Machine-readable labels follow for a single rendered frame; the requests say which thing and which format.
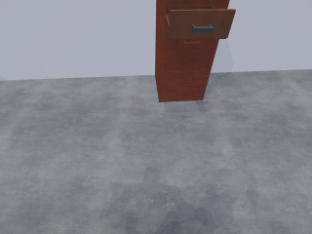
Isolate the drawer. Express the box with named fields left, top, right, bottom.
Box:
left=165, top=5, right=236, bottom=40

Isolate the cabinet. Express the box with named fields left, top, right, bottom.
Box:
left=155, top=0, right=230, bottom=102

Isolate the handle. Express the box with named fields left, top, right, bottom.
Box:
left=192, top=24, right=215, bottom=33
left=183, top=41, right=201, bottom=47

